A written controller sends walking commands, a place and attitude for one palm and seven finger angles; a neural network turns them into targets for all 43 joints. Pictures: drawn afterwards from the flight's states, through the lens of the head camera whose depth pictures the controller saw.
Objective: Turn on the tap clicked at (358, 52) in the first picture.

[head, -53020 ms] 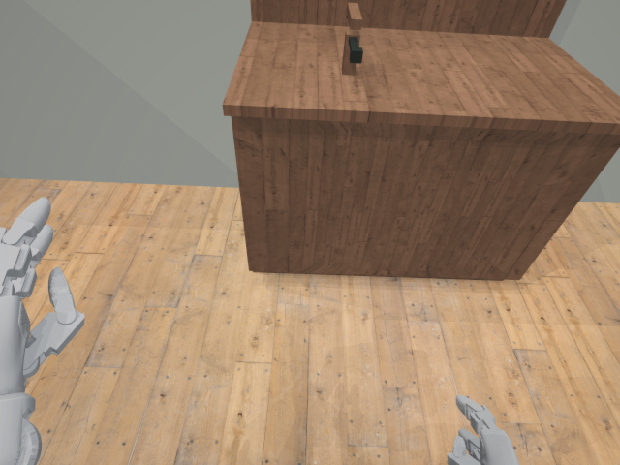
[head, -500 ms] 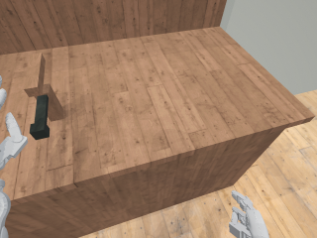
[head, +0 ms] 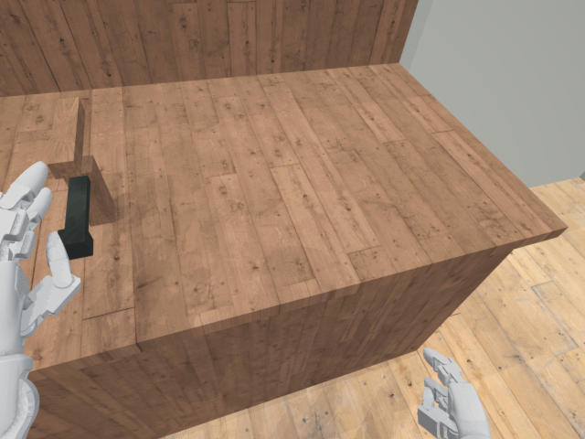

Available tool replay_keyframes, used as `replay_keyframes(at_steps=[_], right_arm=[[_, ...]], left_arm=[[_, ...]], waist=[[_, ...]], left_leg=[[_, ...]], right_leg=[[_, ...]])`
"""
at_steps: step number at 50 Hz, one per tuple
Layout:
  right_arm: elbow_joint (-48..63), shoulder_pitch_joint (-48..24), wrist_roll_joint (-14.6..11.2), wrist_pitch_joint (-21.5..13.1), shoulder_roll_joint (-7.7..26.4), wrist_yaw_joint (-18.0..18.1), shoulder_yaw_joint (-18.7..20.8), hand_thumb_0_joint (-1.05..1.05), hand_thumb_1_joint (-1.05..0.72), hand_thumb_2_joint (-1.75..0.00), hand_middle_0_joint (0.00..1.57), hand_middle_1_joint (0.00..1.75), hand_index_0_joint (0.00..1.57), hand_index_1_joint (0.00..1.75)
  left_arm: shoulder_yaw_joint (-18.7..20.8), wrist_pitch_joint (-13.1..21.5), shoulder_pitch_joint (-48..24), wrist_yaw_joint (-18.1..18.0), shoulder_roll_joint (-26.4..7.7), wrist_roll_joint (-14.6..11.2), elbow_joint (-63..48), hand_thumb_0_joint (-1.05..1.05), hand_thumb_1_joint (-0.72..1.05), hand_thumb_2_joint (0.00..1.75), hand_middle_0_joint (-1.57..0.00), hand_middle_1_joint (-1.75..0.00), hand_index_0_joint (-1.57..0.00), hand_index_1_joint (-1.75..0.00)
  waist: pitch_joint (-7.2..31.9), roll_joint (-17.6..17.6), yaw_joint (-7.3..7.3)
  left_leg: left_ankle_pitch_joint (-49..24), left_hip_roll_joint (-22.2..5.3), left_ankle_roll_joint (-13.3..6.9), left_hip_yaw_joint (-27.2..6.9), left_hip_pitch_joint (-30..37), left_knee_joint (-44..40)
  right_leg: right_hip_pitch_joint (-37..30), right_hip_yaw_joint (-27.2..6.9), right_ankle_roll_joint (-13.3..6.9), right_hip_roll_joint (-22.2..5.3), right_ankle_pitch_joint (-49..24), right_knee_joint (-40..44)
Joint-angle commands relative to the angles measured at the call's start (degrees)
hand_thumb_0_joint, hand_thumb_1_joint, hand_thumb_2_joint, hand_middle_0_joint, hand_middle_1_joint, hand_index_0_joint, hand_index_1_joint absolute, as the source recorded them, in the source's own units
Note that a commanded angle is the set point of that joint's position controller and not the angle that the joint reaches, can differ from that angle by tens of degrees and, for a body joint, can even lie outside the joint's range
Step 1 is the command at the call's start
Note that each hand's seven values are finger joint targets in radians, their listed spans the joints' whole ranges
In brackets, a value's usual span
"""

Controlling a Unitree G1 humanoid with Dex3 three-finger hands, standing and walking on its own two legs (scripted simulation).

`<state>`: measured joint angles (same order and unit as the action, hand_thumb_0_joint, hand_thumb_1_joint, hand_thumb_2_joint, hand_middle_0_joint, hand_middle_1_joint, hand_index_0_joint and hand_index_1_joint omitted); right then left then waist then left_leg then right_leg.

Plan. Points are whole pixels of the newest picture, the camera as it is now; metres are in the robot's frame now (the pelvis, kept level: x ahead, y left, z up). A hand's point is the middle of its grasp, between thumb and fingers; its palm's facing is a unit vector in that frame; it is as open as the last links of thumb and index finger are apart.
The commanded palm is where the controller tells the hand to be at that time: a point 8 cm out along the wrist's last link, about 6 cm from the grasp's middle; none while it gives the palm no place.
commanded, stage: look again from close up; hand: left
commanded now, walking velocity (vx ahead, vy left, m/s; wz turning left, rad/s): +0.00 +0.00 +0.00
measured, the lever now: (75, 243) +0.29 +0.29 +0.12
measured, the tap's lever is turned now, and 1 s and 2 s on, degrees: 0 0 0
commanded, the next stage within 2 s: come to a stop and stand still in 0.26 s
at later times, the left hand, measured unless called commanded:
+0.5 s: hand (6, 250) +0.23 +0.30 +0.19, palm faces +0.51 -0.78 -0.37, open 7.4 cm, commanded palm +0.14 +0.29 +0.18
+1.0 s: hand (82, 281) +0.22 +0.23 +0.17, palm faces +0.41 -0.87 -0.28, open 7.4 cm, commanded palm +0.15 +0.27 +0.18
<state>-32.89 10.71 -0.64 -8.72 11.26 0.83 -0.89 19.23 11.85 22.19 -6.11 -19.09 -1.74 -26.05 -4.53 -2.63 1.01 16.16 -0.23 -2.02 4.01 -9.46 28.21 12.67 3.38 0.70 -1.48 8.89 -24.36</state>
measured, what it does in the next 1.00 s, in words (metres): stands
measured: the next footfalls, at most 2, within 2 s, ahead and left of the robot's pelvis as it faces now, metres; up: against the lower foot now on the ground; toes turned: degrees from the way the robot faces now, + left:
none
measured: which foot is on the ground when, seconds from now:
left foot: down 0.00-1.00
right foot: down 0.00-1.00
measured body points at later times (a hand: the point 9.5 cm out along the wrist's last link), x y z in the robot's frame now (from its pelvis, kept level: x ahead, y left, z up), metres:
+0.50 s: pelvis -0.01 +0.00 +0.00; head +0.02 +0.04 +0.44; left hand +0.20 +0.34 +0.21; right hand +0.17 -0.20 -0.07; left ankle -0.01 +0.09 -0.74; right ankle +0.05 -0.13 -0.74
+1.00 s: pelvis +0.00 -0.01 +0.00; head +0.01 +0.01 +0.45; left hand +0.19 +0.27 +0.18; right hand +0.18 -0.24 -0.06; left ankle -0.01 +0.09 -0.74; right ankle +0.05 -0.13 -0.74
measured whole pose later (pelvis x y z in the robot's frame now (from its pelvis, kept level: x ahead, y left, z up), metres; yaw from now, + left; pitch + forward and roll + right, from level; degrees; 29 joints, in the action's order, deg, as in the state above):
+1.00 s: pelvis +0.00 -0.01 +0.00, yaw +0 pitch -3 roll -1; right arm -34.7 11.2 -0.6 -10.3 12.9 1.1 -0.4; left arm 18.5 13.5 20.0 -6.4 -17.0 -1.8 -25.8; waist -4.2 -1.8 2.0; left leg 16.1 -0.8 -1.3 3.5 -10.4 28.9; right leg 13.6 3.9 -0.1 -1.0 9.3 -25.4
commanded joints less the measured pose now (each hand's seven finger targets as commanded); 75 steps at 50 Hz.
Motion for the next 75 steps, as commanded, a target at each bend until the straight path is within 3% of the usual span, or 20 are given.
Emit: replay_keyframes(at_steps=[1, 6, 15, 19, 20, 21, 22, 24, 26, 30, 32, 34, 37, 39, 43, 48, 49, 54, 62, 75], right_arm=[[9.31, -4.00, -0.05, -2.47, 7.24, 0.88, 2.90, 0.00, -0.90, -0.90, 0.20, 0.30, 0.20, 0.30], [9.27, -3.71, -0.09, -2.80, 7.23, 0.71, 2.87, 0.00, -0.90, -0.90, 0.20, 0.30, 0.20, 0.30], [8.28, -3.49, -0.12, -1.86, 7.28, 0.78, 2.66, 0.00, -0.90, -0.90, 0.20, 0.30, 0.20, 0.30], [8.73, -4.54, -0.49, -2.16, 7.23, 0.83, 2.80, 0.00, -0.90, -0.90, 0.20, 0.30, 0.20, 0.30], [7.06, 2.52, 3.97, -4.53, 8.40, 0.71, 1.53, 0.00, -0.90, -0.90, 0.20, 0.30, 0.20, 0.30], [3.08, -1.06, 1.74, -4.46, 1.34, 0.61, 0.06, 0.00, -0.90, -0.90, 0.20, 0.30, 0.20, 0.30], [7.06, -0.60, 0.84, -4.94, 4.60, 0.60, 2.26, 0.00, -0.90, -0.90, 0.20, 0.30, 0.20, 0.30], [8.13, -2.87, -0.45, -5.47, 6.00, -0.79, 2.98, 0.00, -0.90, -0.90, 0.20, 0.30, 0.20, 0.30], [8.47, -2.27, 0.23, -4.99, 7.18, -2.21, 3.39, 0.00, -0.90, -0.90, 0.20, 0.30, 0.20, 0.30], [9.06, -3.06, -0.53, -3.78, 7.07, -1.89, 2.86, 0.00, -0.90, -0.90, 0.20, 0.30, 0.20, 0.30], [9.09, -3.39, -0.52, -3.36, 7.27, -0.46, 3.15, 0.00, -0.90, -0.90, 0.20, 0.30, 0.20, 0.30], [8.86, -4.78, -0.68, -2.90, 7.27, 0.67, 2.82, 0.00, -0.90, -0.90, 0.20, 0.30, 0.20, 0.30], [8.53, -4.01, -0.46, -3.31, 6.73, 1.45, 2.46, 0.00, -0.90, -0.90, 0.20, 0.30, 0.20, 0.30], [8.27, -4.56, -0.53, -4.24, 6.36, 1.29, 1.99, 0.00, -0.90, -0.90, 0.20, 0.30, 0.20, 0.30], [7.13, -2.83, 0.04, -5.85, 7.27, 0.88, 2.68, 0.00, -0.90, -0.90, 0.20, 0.30, 0.20, 0.30], [7.10, -3.40, 0.18, -4.91, 7.73, 0.69, 2.85, 0.00, -0.90, -0.90, 0.20, 0.30, 0.20, 0.30], [6.97, -4.48, 0.09, -4.47, 7.59, 0.79, 2.74, 0.00, -0.90, -0.90, 0.20, 0.30, 0.20, 0.30], [8.45, -4.81, -0.13, -3.18, 7.25, 1.00, 2.74, 0.00, -0.90, -0.90, 0.20, 0.30, 0.20, 0.30], [8.55, -3.85, -0.12, -3.45, 7.65, 0.80, 3.32, 0.00, -0.90, -0.90, 0.20, 0.30, 0.20, 0.30], [8.26, -4.37, -0.03, -1.69, 7.12, 1.16, 2.65, 0.00, -0.90, -0.90, 0.20, 0.30, 0.20, 0.30]], left_arm=[[7.79, 3.87, -4.57, -1.19, -10.97, -0.51, -14.35, 0.00, 0.90, 0.90, -0.20, -0.30, -0.20, -0.30], [6.13, 3.78, -3.83, -1.18, -9.75, -0.68, -15.78, 0.00, 0.90, 0.90, -0.20, -0.30, -0.20, -0.30], [4.88, 2.91, -4.59, -1.34, -8.19, -0.23, -11.00, 0.00, 0.90, 0.90, -0.20, -0.30, -0.20, -0.30], [6.17, 2.97, -7.10, -1.62, -10.41, 0.25, -14.30, 0.00, 0.90, 0.90, -0.20, -0.30, -0.20, -0.30], [36.50, 9.20, -66.32, -1.29, -53.96, 10.51, -27.37, 0.00, 0.90, 0.90, -0.20, -0.30, -0.20, -0.30], [14.90, 7.50, -30.67, 1.43, -19.21, 3.74, 6.94, 0.00, 0.90, 0.90, -0.20, -0.30, -0.20, -0.30], [9.96, 7.02, -15.05, 1.26, -14.25, 0.62, 0.18, 0.00, 0.90, 0.90, -0.20, -0.30, -0.20, -0.30], [1.29, 6.91, -11.36, 1.81, -4.78, -1.09, -4.99, 0.00, 0.90, 0.90, -0.20, -0.30, -0.20, -0.30], [1.69, 6.88, -6.05, 1.50, -6.74, -0.75, -10.82, 0.00, 0.90, 0.90, -0.20, -0.30, -0.20, -0.30], [7.21, 5.66, 1.54, -0.11, -10.83, -1.44, -9.17, 0.00, 0.90, 0.90, -0.20, -0.30, -0.20, -0.30], [10.67, 5.66, -0.59, -0.36, -12.98, -1.96, -7.25, 0.00, 0.90, 0.90, -0.20, -0.30, -0.20, -0.30], [13.55, 5.83, -4.31, -0.67, -15.94, -2.03, -8.92, 0.00, 0.90, 0.90, -0.20, -0.30, -0.20, -0.30], [10.16, 6.20, -8.33, -0.46, -12.83, -1.43, -8.39, 0.00, 0.90, 0.90, -0.20, -0.30, -0.20, -0.30], [7.52, 6.29, -11.53, -0.24, -11.37, -1.08, -11.56, 0.00, 0.90, 0.90, -0.20, -0.30, -0.20, -0.30], [3.01, 5.85, -10.84, -0.58, -8.00, -0.23, -12.64, 0.00, 0.90, 0.90, -0.20, -0.30, -0.20, -0.30], [5.18, 4.66, -6.46, -1.27, -9.03, -0.06, -10.02, 0.00, 0.90, 0.90, -0.20, -0.30, -0.20, -0.30], [8.10, 4.43, -4.84, -1.54, -11.46, -0.10, -10.28, 0.00, 0.90, 0.90, -0.20, -0.30, -0.20, -0.30], [9.63, 4.52, -2.49, -1.19, -11.91, -0.91, -11.98, 0.00, 0.90, 0.90, -0.20, -0.30, -0.20, -0.30], [6.97, 4.20, -1.97, -1.11, -10.31, -0.91, -16.84, 0.00, 0.90, 0.90, -0.20, -0.30, -0.20, -0.30], [5.74, 2.73, -3.13, -1.33, -8.93, -0.84, -13.07, 0.00, 0.90, 0.90, -0.20, -0.30, -0.20, -0.30]], waist=[[8.35, 6.19, 0.52], [9.35, 6.53, 0.44], [6.17, 5.43, 0.23], [6.27, 7.22, 0.27], [2.66, 6.46, 0.64], [12.56, 5.15, 1.23], [9.62, 8.65, 2.23], [13.98, 20.13, 1.03], [12.81, 19.28, 1.83], [11.08, -2.60, 1.57], [8.79, -7.51, 0.98], [6.52, -2.64, 0.45], [5.47, 6.96, 0.60], [6.05, 8.38, 0.50], [8.49, 5.17, 0.67], [6.47, 3.01, 0.75], [6.95, 3.30, 0.79], [7.82, 5.05, 0.66], [12.26, 6.54, 0.46], [7.30, 5.33, 0.25]], left_leg=[[-9.58, -4.10, 1.42, -5.46, -5.55, -7.78], [-11.62, -4.28, 1.73, -5.67, -4.35, -7.24], [-2.61, -4.66, 1.53, -6.70, -7.74, -10.26], [-1.25, -4.55, 1.27, -6.77, -8.25, -10.68], [-10.64, -6.09, -0.56, -5.14, -15.80, -1.87], [-12.84, -3.28, 0.62, -6.74, -4.43, -5.42], [-15.89, -3.88, 2.05, -5.23, -1.71, -6.15], [-21.20, -4.51, 2.96, -5.33, 1.84, -7.04], [-21.27, -7.52, 1.68, -6.45, -2.63, -7.84], [-7.85, -5.21, 1.54, -6.18, -10.53, -7.03], [-1.79, -3.75, 1.71, -6.00, -9.53, -6.72], [1.79, -3.62, 1.17, -6.40, -8.02, -8.13], [6.29, -4.39, 0.00, -6.38, -10.80, -9.80], [5.26, -3.63, -0.01, -5.02, -8.69, -8.55], [-1.20, -1.63, 0.65, -3.92, -3.97, -4.63], [-1.72, -1.86, 1.18, -4.42, -5.77, -5.54], [-2.30, -2.07, 1.25, -4.47, -5.12, -6.08], [-5.49, -2.84, 1.24, -4.80, -6.43, -7.10], [-18.26, -3.93, 2.18, -5.02, -2.05, -5.23], [-6.12, -4.19, 1.65, -5.85, -6.60, -8.96]], right_leg=[[-9.70, -3.37, -1.54, -1.71, -7.88, 0.82], [-10.22, -3.08, -1.48, -1.88, -9.95, 0.55], [-8.76, -2.85, -1.17, -1.34, -2.56, 1.85], [-9.71, -3.11, -1.17, -1.15, -2.55, 1.41], [-4.99, -3.65, -2.26, -2.07, -3.86, -1.35], [-1.84, -3.60, -4.77, -4.76, -4.61, -0.50], [-4.93, -7.70, -4.13, -2.80, -9.00, 1.16], [-5.52, -3.17, -3.19, -1.72, -6.64, -5.44], [-6.50, -1.58, -2.26, -1.25, -0.66, -7.25], [-11.30, -1.48, -1.27, -2.00, -4.33, -3.07], [-7.55, -3.70, -1.41, -2.74, -0.37, 0.07], [-3.34, -4.65, -1.48, -2.49, 5.24, 1.14], [-5.42, -4.79, -1.60, -2.40, 5.59, 0.24], [-5.36, -5.42, -1.77, -2.25, 3.97, 1.16], [-4.78, -8.10, -2.38, -3.30, 2.06, 4.19], [-4.51, -7.51, -2.25, -3.02, 3.48, 4.95], [-4.60, -6.84, -2.11, -2.50, 2.50, 4.74], [-7.91, -4.88, -1.83, -2.07, -3.07, 2.64], [-10.96, -2.88, -1.59, -2.15, -15.45, -1.26], [-9.22, -2.90, -1.29, -1.91, -5.38, 1.45]])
